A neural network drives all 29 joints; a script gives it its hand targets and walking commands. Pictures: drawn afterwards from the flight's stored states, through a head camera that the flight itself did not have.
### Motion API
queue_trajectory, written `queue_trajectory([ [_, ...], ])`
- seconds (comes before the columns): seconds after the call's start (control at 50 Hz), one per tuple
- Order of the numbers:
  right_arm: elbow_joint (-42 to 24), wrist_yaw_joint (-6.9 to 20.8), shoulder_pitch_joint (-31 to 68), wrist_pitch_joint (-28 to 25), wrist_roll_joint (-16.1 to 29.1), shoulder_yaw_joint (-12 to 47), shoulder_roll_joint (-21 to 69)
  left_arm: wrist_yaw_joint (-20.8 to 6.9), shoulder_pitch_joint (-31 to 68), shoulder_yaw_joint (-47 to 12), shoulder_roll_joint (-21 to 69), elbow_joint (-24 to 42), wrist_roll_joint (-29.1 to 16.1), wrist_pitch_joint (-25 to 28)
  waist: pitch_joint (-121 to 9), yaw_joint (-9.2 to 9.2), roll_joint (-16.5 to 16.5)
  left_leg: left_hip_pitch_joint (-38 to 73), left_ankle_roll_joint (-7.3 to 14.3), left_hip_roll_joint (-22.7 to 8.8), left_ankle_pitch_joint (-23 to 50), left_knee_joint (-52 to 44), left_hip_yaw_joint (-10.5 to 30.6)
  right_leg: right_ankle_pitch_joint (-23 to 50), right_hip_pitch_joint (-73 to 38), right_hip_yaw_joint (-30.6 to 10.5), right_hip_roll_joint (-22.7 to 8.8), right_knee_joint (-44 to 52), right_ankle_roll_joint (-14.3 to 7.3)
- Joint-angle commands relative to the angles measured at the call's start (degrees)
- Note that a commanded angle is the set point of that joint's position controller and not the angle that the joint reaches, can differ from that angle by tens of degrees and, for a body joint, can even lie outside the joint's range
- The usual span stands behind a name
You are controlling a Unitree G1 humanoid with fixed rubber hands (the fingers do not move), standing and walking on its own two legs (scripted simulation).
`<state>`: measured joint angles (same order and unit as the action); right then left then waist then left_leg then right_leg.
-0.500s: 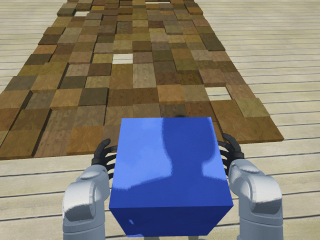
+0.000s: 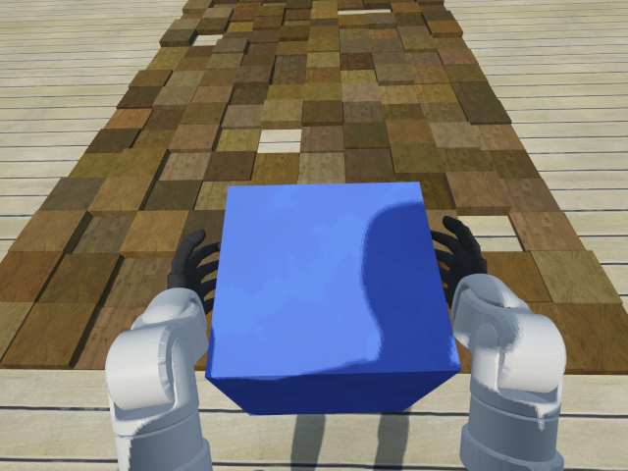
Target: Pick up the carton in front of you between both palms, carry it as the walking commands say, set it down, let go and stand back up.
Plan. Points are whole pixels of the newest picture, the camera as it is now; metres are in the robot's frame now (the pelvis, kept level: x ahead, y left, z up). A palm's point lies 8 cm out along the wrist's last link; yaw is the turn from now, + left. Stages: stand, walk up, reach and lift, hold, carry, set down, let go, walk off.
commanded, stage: carry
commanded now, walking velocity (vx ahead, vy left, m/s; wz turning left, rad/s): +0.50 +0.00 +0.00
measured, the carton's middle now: (325, 311) +0.31 +0.01 +0.06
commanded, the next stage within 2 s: none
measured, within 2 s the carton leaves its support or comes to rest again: neither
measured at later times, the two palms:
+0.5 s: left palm (225, 112) +0.71 +0.19 +0.10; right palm (388, 105) +0.69 -0.11 +0.12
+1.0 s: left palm (225, 13) +1.01 +0.22 +0.17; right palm out of the picture +1.03 -0.08 +0.18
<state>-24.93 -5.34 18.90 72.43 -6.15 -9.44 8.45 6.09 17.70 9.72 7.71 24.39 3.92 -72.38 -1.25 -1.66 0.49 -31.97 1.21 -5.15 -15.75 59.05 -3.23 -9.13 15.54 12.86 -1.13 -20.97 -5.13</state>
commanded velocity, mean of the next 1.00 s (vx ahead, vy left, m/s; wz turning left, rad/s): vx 0.50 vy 0.00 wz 0.00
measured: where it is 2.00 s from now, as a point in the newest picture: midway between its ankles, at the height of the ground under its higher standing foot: (303, 226)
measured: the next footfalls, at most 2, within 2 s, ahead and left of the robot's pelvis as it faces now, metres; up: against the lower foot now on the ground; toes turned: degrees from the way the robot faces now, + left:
left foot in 0.30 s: +0.38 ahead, +0.12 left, +0.00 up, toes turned +5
right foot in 0.72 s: +0.67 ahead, -0.05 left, +0.04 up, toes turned -6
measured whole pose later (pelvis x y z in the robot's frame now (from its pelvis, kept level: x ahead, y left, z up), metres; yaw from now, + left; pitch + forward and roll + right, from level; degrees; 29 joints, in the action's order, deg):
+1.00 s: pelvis +0.63 +0.04 +0.03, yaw -1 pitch +7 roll +0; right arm -12.7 -7.4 47.5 75.1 -4.9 -18.0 3.1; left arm 8.4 45.3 16.4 2.6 11.4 2.0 -73.7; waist 6.5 -5.1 -0.7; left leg -38.4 2.3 -0.7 -24.0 58.4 0.6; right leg -13.5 21.8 5.8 0.0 -28.4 -3.6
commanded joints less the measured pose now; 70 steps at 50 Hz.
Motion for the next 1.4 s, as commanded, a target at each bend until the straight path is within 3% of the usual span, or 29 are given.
queue_trajectory([
  [0.0, -0.4, 10.52, 38.08, 1.54, 23.58, 42.81, 40.23, -13.99, 38.39, -41.73, 40.23, -0.47, -25.98, -1.65, -18.12, -0.77, -7.38, -5.15, -1.03, -1.15, 5.73, -9.39, -0.46, 0.22, -16.27, -13.97, -14.49, 10.82, -5.19],
  [0.22, 24.8, 10.46, 60.53, 5.62, 25.97, 30.03, 42.63, -12.23, 61.83, -31.19, 43.9, -24.09, -25.74, -4.45, -13.01, -1.73, -9.07, 2.13, 2.21, 3.1, 11.22, -26.07, -6.17, 15.82, -16.55, -8.7, -12.43, 0.74, -2.89],
  [0.26, 31.88, 10.61, 60.33, 5.62, 25.14, 26.35, 45.1, -11.59, 66.5, -30.55, 46.21, -26.19, -26.4, -3.72, -21.7, 4.03, -4.43, 22.84, 1.97, 6.67, 8.71, -32.65, -9.44, 24.35, -13.66, -1.95, -7.73, -19.96, 1.67],
  [0.28, 34.6, 10.48, 59.75, 4.88, 25.13, 25.94, 45.54, -11.37, 70.19, -30.03, 47.22, -25.53, -26.42, -3.4, -25.44, 4.84, 2.74, 35.54, 2.73, -0.25, 2.75, -31.73, 2.49, 9.41, -0.33, -2.22, -5.54, -31.68, 3.42],
  [0.3, 36.43, 10.66, 62.15, 4.14, 26.05, 24.24, 47.32, -10.97, 69.73, -27.75, 48.23, -27.1, -25.74, -3.3, -29.29, 4.9, 16.27, 46.88, 11.63, -17.06, -3.38, -39.28, 32.81, -13.96, 18.06, -3.61, 3.33, -47.34, 5.61],
  [0.32, 34.79, 10.72, 64.32, 3.42, 25.49, 23.53, 46.21, -10.74, 72.85, -28.63, 49.17, -28.04, -25.1, -3.04, -27.9, 4.85, 16.78, 47.24, 12.62, -16.86, -2.22, -41.93, 35.89, -19.2, 25.42, -12.25, 2.43, -55.01, 3.76],
  [0.34, 31.45, 10.8, 66.87, 2.38, 27.0, 25.01, 50.49, -10.47, 79.27, -29.53, 53.04, -23.81, -28.09, -2.69, -27.93, 5.27, 16.4, 47.72, 13.0, -15.77, 5.68, -39.0, 32.44, -18.0, 28.99, -13.43, 0.96, -57.49, 2.03],
  [0.36, 27.96, 10.71, 72.75, 2.1, 28.13, 25.86, 53.01, -9.94, 79.4, -29.1, 54.97, -25.14, -27.53, -2.12, -27.77, 4.62, 7.38, 44.13, 11.09, -13.48, 11.76, -37.38, 25.33, -15.37, 28.34, -14.5, -1.52, -56.73, 1.21],
  [0.4, 23.38, 10.27, 76.64, 1.27, 29.93, 27.17, 55.34, -9.56, 79.56, -28.95, 57.27, -21.81, -27.72, -1.24, -29.82, 3.88, 3.77, 44.42, 10.29, -12.28, 19.91, -36.24, 19.2, -11.0, 29.19, -14.27, -3.21, -53.67, 1.41],
  [0.56, 14.99, 9.78, 68.68, 0.12, 27.26, 31.55, 52.29, -7.55, 72.99, -32.44, 52.34, -13.52, -22.45, 0.9, -28.51, 4.88, 5.94, 48.84, 9.9, -7.24, 40.86, -33.21, 6.94, -6.2, 38.34, -8.05, -1.92, -43.29, 3.24],
  [0.64, 12.81, 9.92, 64.25, 0.46, 26.32, 33.7, 47.77, -7.38, 68.56, -34.29, 46.79, -10.03, -20.5, 0.6, -25.49, 6.81, 6.46, 48.52, 7.99, -2.22, 51.24, -32.33, 1.07, 4.66, 28.47, -1.95, 2.97, -18.46, 2.7],
  [0.68, 11.92, 10.13, 63.98, 1.1, 25.46, 34.0, 45.54, -8.31, 65.26, -35.12, 47.14, -11.82, -20.85, -0.19, -26.07, 3.17, 8.91, 40.36, 6.65, -3.39, 55.18, -29.1, -1.63, 6.95, 13.26, 0.21, 5.99, -12.76, 0.88],
  [0.7, 12.75, 10.62, 63.7, 1.02, 27.09, 35.96, 46.85, -8.6, 66.51, -35.0, 45.04, -9.74, -21.34, -0.15, -31.26, -1.82, 7.56, 40.68, 4.0, -2.53, 54.4, -19.8, -3.03, 11.52, 1.06, -2.7, 5.31, -7.21, 0.49],
  [0.72, 12.15, 10.89, 64.79, 0.92, 26.21, 36.16, 46.55, -8.96, 66.23, -35.25, 47.32, -11.31, -21.65, -0.71, -33.51, -2.4, 1.98, 29.68, 3.44, -1.36, 40.26, -10.37, -4.07, 11.14, -12.11, -6.28, 1.46, -5.52, 0.23],
  [0.74, 10.38, 10.84, 65.08, 1.63, 26.21, 35.45, 46.67, -9.08, 64.87, -35.62, 44.17, -12.63, -20.68, -0.49, -42.99, -1.96, -13.11, 9.47, 1.48, 4.77, 12.13, 4.77, 1.29, 11.51, -33.14, -35.86, -15.48, -9.0, -8.27],
  [0.76, 13.82, 11.04, 63.38, 2.85, 26.08, 34.6, 44.81, -9.4, 61.47, -34.67, 44.37, -14.11, -21.02, -0.8, -45.69, -4.67, -17.68, -1.79, 0.97, 11.63, -12.58, 18.75, 4.12, 19.59, -42.89, -46.74, -19.02, -5.9, -15.61],
  [0.8, 10.18, 10.72, 68.12, 1.7, 26.48, 34.65, 47.15, -10.42, 67.3, -36.43, 48.84, -10.37, -24.15, -0.56, -40.46, -4.96, -5.82, -10.71, 2.18, 7.7, -13.11, 23.41, 8.11, 20.44, -39.44, -40.27, -17.21, -7.31, -13.9],
  [0.84, 9.62, 9.84, 68.36, 1.53, 24.83, 33.61, 45.87, -10.41, 71.97, -36.77, 50.66, -4.39, -27.08, -0.79, -34.61, -3.85, -2.45, -12.93, 2.46, 4.81, -8.42, 15.47, 7.17, 19.52, -33.9, -32.17, -14.7, -6.5, -8.36],
  [0.9, 10.98, 8.19, 65.17, 1.44, 21.49, 32.44, 43.55, -11.01, 74.66, -39.2, 48.2, -1.61, -29.44, -0.63, -34.53, -4.35, -7.22, -12.35, 1.67, 4.25, -8.69, 8.52, 5.0, 19.95, -32.15, -28.92, -13.57, -5.29, -8.67],
  [0.94, 14.91, 7.41, 62.61, 2.09, 18.15, 30.64, 41.21, -11.27, 74.69, -38.82, 48.2, -4.3, -29.41, -1.76, -32.0, -3.88, -3.78, -12.29, 0.87, 3.48, -12.03, -0.98, 4.75, 18.48, -29.81, -26.85, -14.74, -4.4, -9.69],
  [1.02, 23.7, 7.59, 59.1, 3.56, 16.46, 28.35, 39.68, -12.54, 71.9, -36.46, 47.18, -15.02, -29.28, -3.67, -26.44, -2.69, -9.87, -0.58, 0.39, 5.58, 3.29, -18.21, -1.83, 24.8, -18.56, -17.56, -10.87, -4.55, -5.98],
  [1.1, 30.16, 9.26, 61.59, 3.95, 19.2, 26.96, 44.93, -13.44, 71.61, -32.7, 48.89, -24.29, -27.27, -3.56, -26.84, 1.71, -5.75, 24.87, 1.83, 6.51, 12.92, -33.94, -4.75, 19.47, -6.63, -8.96, -6.44, -16.17, 0.49],
  [1.12, 30.39, 9.67, 62.98, 3.72, 18.94, 26.43, 43.77, -13.44, 74.16, -32.89, 50.64, -25.62, -28.55, -3.63, -28.12, 2.98, 0.88, 33.47, 3.38, -0.63, 10.06, -35.33, 4.05, 7.57, 0.95, -8.89, -5.04, -23.23, 2.74],
  [1.14, 33.79, 9.77, 62.13, 3.5, 18.63, 24.75, 44.34, -13.22, 74.27, -31.05, 51.07, -26.67, -27.44, -4.0, -30.8, 5.27, 15.78, 43.55, 12.58, -14.0, 16.85, -35.63, 28.15, -8.24, 15.88, -6.57, 2.3, -39.29, 5.52],
  [1.16, 31.97, 10.11, 63.19, 3.53, 21.18, 25.74, 46.09, -12.97, 74.8, -31.05, 51.06, -26.01, -27.27, -3.79, -29.04, 5.57, 16.79, 48.81, 14.17, -15.41, 21.64, -35.79, 32.35, -21.64, 27.4, -10.97, 3.53, -47.12, 4.61],
  [1.22, 29.21, 10.71, 69.66, 2.9, 25.54, 27.59, 52.59, -11.68, 74.31, -28.14, 54.24, -28.87, -25.61, -3.22, -26.52, 6.15, 4.86, 46.17, 11.39, -12.83, 25.12, -35.73, 25.25, -16.92, 32.84, -13.42, 0.03, -46.53, 3.19],
  [1.28, 18.6, 10.81, 78.34, 1.89, 30.18, 28.72, 54.32, -9.98, 76.21, -28.8, 56.21, -23.04, -25.66, -1.93, -27.82, 5.59, 8.07, 43.35, 9.76, -10.79, 24.26, -37.32, 18.93, -12.0, 28.59, -12.35, -0.73, -38.72, 3.97],
  [1.32, 17.22, 10.71, 78.94, 2.21, 31.41, 31.38, 56.24, -8.49, 74.61, -27.54, 52.54, -20.93, -21.88, -1.57, -29.32, 5.44, 3.56, 46.54, 10.82, -10.73, 24.92, -37.89, 18.14, -11.0, 29.91, -11.41, 0.03, -34.92, 3.95],
  [1.38, 19.14, 10.85, 73.9, 2.87, 31.32, 31.1, 52.6, -7.24, 69.59, -28.08, 49.73, -21.81, -18.3, -2.24, -27.14, 5.42, 7.89, 42.1, 8.65, -8.21, 32.55, -36.36, 10.82, -2.16, 24.61, -10.44, -0.21, -22.23, 3.68],
])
